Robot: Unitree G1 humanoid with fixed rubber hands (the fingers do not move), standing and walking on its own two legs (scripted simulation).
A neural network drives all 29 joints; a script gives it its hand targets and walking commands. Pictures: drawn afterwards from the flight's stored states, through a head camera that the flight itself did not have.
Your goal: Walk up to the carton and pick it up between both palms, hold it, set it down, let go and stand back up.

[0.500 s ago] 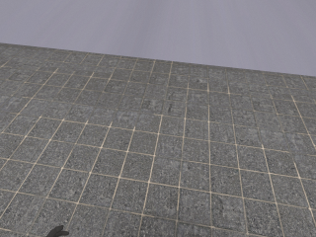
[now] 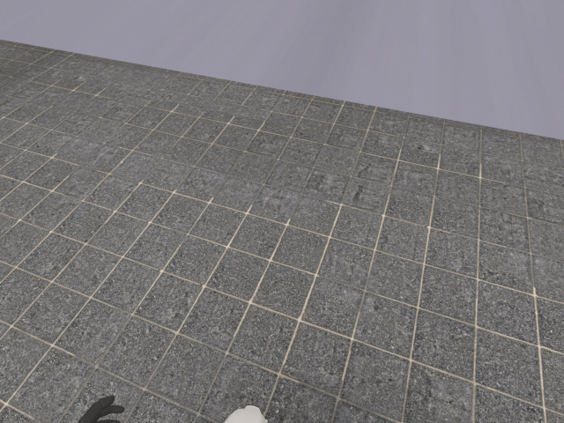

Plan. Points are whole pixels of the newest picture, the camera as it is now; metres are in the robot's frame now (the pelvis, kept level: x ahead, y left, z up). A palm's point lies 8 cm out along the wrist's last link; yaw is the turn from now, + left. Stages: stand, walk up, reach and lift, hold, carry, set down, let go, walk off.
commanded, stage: walk up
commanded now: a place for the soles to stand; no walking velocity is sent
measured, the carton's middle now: out of the picture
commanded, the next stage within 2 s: none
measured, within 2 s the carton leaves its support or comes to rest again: neither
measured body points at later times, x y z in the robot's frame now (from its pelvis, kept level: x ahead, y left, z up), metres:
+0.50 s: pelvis +0.00 -0.04 +0.00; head +0.04 -0.04 +0.45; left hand +0.06 +0.30 -0.09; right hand +0.15 -0.34 -0.11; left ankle +0.05 +0.16 -0.69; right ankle +0.03 -0.11 -0.72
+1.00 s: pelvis +0.02 -0.05 +0.00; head +0.05 -0.03 +0.45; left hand -0.01 +0.29 -0.11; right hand +0.24 -0.31 -0.10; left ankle -0.01 +0.13 -0.70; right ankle +0.06 -0.13 -0.73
